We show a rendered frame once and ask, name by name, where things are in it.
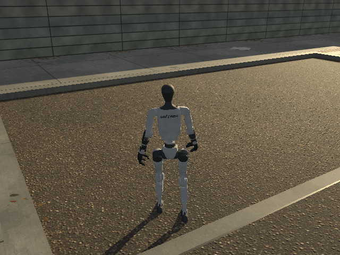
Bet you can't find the robot left foot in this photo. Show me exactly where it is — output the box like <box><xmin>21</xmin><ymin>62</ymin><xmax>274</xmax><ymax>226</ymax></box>
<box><xmin>156</xmin><ymin>201</ymin><xmax>164</xmax><ymax>214</ymax></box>

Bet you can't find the left robot upper arm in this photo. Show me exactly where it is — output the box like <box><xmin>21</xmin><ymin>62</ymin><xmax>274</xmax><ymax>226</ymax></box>
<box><xmin>144</xmin><ymin>108</ymin><xmax>158</xmax><ymax>138</ymax></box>

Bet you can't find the right robot upper arm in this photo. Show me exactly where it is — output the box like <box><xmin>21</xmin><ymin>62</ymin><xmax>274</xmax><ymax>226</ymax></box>
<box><xmin>180</xmin><ymin>106</ymin><xmax>194</xmax><ymax>135</ymax></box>

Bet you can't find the right robot hand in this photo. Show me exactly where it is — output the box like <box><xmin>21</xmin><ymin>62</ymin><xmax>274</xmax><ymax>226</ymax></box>
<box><xmin>186</xmin><ymin>142</ymin><xmax>198</xmax><ymax>152</ymax></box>

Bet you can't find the right robot thigh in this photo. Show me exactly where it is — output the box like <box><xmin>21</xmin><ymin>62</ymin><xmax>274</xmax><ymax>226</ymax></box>
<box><xmin>177</xmin><ymin>148</ymin><xmax>189</xmax><ymax>187</ymax></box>

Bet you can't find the left robot forearm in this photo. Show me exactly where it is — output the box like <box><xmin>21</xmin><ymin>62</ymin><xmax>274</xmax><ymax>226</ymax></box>
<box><xmin>139</xmin><ymin>130</ymin><xmax>150</xmax><ymax>154</ymax></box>

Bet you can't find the right robot forearm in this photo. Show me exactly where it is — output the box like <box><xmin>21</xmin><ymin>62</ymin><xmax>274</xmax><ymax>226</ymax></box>
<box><xmin>189</xmin><ymin>127</ymin><xmax>198</xmax><ymax>145</ymax></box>

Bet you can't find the left robot hand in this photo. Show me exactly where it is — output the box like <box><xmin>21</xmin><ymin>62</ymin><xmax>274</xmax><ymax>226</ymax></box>
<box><xmin>138</xmin><ymin>152</ymin><xmax>150</xmax><ymax>166</ymax></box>

